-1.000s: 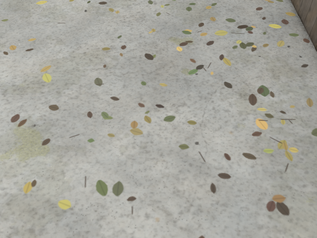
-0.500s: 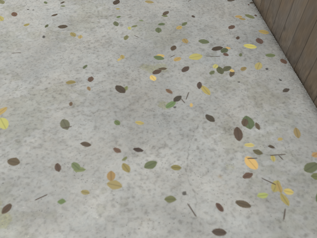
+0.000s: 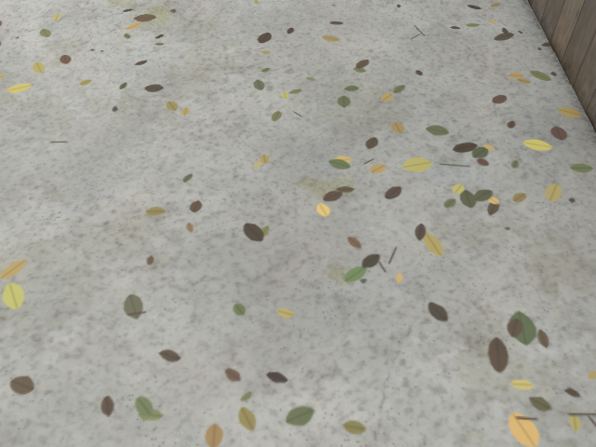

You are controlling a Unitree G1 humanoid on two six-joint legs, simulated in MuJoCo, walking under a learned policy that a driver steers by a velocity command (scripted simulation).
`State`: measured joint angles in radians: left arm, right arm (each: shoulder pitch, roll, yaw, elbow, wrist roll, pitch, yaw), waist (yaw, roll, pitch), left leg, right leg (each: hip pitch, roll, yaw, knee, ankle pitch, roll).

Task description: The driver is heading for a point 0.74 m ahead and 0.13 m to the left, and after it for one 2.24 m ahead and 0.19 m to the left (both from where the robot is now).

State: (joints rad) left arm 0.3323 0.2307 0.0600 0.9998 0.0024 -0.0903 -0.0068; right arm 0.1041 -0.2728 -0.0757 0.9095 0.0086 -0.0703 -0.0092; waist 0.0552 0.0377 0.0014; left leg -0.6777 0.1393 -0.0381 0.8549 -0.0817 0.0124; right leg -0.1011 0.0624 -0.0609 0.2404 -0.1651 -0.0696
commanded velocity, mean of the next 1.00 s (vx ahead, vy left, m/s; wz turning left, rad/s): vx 0.49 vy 0.00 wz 0.08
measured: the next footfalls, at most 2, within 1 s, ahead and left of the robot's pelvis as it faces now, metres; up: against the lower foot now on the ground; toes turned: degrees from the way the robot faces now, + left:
left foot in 0.24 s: +0.32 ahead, +0.16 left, +0.00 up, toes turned +3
right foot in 0.78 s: +0.64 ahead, -0.08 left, +0.00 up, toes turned -1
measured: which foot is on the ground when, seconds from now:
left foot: up 0.00-0.22, down 0.24-0.80, up 0.82-1.00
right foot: down 0.00-0.24, up 0.26-0.76, down 0.78-1.00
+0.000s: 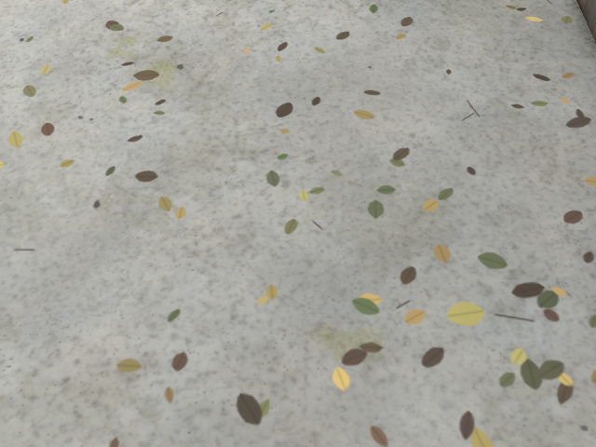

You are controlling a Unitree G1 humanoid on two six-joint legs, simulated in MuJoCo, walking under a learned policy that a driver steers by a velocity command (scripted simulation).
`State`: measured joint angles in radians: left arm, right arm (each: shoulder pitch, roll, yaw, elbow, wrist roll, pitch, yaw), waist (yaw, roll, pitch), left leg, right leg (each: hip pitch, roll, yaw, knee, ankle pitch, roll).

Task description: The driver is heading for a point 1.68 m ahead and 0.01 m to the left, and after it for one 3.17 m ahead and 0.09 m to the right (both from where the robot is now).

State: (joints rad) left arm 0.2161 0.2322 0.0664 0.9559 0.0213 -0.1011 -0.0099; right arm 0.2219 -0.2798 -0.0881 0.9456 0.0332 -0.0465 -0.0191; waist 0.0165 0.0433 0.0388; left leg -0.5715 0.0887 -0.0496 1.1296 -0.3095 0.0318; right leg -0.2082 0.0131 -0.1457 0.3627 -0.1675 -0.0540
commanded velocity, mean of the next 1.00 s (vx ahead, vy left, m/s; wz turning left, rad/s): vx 0.08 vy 0.00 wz -0.01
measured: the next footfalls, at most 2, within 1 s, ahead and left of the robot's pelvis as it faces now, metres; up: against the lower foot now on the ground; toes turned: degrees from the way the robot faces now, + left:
left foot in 0.28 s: +0.24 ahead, +0.13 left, +0.00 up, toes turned +11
right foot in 0.78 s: +0.20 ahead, -0.10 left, +0.00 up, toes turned +0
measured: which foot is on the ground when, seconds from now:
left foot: up 0.00-0.26, down 0.28-0.78, up 0.80-1.00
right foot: down 0.00-0.26, up 0.28-0.76, down 0.78-1.00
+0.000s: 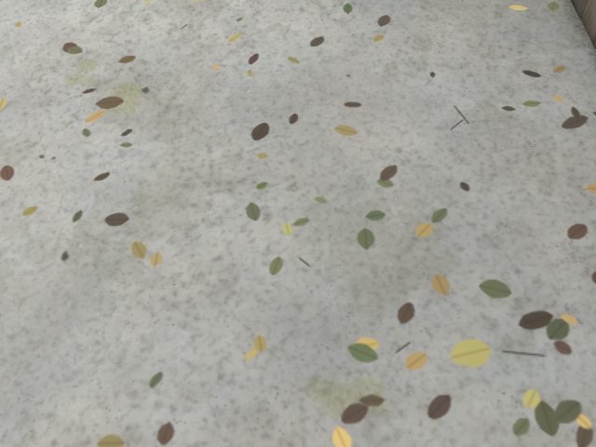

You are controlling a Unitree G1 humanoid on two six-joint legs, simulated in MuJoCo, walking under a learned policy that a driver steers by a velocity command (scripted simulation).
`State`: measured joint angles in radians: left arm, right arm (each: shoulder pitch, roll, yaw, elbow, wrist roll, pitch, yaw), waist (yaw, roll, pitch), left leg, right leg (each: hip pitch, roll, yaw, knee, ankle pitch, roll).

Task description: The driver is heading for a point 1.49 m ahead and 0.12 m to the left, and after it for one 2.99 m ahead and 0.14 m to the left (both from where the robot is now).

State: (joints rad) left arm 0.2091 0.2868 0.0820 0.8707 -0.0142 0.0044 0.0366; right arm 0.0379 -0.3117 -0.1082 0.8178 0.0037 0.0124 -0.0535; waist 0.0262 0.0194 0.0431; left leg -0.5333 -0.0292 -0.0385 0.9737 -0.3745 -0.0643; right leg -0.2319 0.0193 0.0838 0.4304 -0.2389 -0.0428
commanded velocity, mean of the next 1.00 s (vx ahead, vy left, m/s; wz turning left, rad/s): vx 0.00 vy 0.00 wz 0.12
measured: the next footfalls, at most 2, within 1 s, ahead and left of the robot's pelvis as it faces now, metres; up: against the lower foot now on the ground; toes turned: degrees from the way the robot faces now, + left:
left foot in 0.22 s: +0.09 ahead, +0.14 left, +0.00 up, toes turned -12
right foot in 0.52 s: +0.02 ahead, -0.10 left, +0.00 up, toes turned +0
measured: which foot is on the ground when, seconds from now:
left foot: up 0.00-0.20, down 0.22-0.52, up 0.54-0.86, down 0.88-1.00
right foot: down 0.00-0.22, up 0.24-0.50, down 0.52-0.88, up 0.90-1.00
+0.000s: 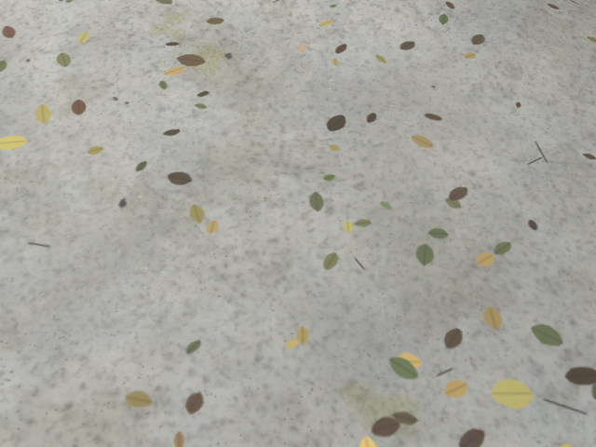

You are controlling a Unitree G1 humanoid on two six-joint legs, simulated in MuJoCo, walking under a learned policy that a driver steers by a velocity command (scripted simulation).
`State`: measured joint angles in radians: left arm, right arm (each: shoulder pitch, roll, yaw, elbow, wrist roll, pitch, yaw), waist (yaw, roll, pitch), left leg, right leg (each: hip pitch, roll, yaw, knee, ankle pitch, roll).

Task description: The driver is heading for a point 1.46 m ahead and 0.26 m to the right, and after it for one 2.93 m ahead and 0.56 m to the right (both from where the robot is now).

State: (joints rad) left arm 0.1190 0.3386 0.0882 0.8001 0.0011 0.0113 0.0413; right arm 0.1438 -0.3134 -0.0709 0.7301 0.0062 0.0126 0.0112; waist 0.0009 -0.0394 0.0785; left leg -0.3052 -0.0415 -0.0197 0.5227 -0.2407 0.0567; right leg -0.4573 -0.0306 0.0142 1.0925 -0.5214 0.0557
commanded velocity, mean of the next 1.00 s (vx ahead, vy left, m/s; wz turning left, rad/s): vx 0.18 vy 0.00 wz -0.27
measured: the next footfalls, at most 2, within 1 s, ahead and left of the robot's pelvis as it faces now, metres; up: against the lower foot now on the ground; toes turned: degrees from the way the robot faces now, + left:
right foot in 0.30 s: +0.07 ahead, -0.15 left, +0.00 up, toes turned +0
right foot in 0.92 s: +0.26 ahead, -0.24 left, +0.00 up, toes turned -23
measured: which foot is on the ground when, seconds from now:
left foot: down 0.00-0.94, up 0.96-1.00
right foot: up 0.00-0.28, down 0.30-0.50, up 0.52-0.90, down 0.92-1.00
